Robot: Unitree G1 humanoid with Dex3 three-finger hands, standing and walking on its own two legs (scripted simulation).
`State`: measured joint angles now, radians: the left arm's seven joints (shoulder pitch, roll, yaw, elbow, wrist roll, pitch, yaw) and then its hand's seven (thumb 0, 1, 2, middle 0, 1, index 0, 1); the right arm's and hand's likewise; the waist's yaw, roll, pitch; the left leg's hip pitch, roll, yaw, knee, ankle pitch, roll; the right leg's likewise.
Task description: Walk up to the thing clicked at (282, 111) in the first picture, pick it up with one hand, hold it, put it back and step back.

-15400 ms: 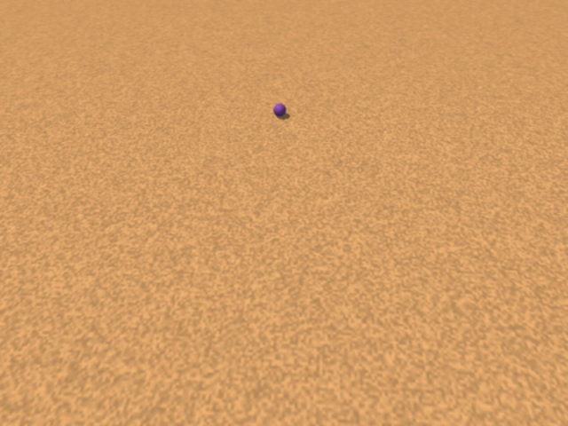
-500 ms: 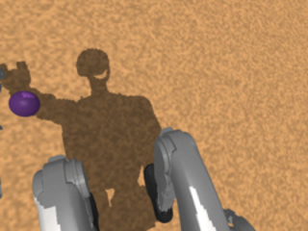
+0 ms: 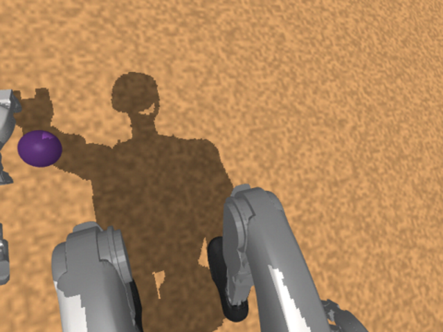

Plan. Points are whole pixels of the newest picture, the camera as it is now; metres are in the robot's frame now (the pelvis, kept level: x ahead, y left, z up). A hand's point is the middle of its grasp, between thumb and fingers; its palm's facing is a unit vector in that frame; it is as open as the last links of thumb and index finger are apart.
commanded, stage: approach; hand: left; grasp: from above
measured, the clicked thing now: (40, 148) +0.50 +0.27 -0.29
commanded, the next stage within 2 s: close in in 0.42 s
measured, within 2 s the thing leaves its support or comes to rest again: neither
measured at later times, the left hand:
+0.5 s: hand (19, 140) +0.49 +0.27 -0.19, palm faces -0.47 -0.08 -0.88, open 13.9 cm
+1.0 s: hand (26, 146) +0.49 +0.27 -0.22, palm faces -0.47 -0.08 -0.88, open 13.9 cm
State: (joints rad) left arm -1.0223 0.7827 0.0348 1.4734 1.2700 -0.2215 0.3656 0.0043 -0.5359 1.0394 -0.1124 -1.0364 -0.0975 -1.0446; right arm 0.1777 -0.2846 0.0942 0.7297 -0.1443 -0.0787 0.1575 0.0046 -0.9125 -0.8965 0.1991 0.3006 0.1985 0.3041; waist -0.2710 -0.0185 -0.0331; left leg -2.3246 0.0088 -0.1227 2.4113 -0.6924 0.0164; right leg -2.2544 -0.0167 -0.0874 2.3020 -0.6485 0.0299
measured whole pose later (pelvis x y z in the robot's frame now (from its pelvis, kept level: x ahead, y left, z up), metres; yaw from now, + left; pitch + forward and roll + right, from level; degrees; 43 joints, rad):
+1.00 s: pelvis +0.00 +0.00 -0.02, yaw -2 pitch +32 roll -10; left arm -1.11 0.87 0.10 1.67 1.34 -0.21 0.48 0.00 -0.53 1.08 -0.10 -1.04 -0.08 -1.05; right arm 0.18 -0.31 0.17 0.69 -0.20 -0.12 0.19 0.00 -0.90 -0.90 0.20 0.30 0.20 0.30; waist -0.37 -0.05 0.05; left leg -2.36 0.01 -0.16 2.48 -0.70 0.01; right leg -2.28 0.00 -0.12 2.35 -0.64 0.03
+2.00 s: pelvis +0.00 +0.01 -0.03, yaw -6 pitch +28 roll -14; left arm -1.13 0.99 0.11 1.77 1.32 -0.20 0.60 0.00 -0.41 1.04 -0.16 -1.07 -0.15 -1.06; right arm 0.14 -0.34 0.29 0.65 -0.26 -0.24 0.28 0.00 -0.91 -0.90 0.20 0.30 0.20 0.30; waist -0.43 -0.12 0.16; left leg -2.35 0.02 -0.23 2.55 -0.73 0.02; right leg -2.25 0.03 -0.17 2.36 -0.63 0.05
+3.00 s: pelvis +0.00 +0.00 -0.02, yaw -7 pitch +28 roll -15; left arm -1.13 1.02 0.07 1.77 1.28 -0.20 0.60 -0.01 0.00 0.63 -0.47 -0.82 -0.55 -0.80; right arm 0.14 -0.36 0.32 0.63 -0.25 -0.25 0.27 0.00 -0.91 -0.90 0.20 0.30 0.20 0.30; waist -0.42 -0.13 0.19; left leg -2.34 0.02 -0.25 2.54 -0.72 0.01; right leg -2.24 0.03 -0.18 2.33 -0.62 0.05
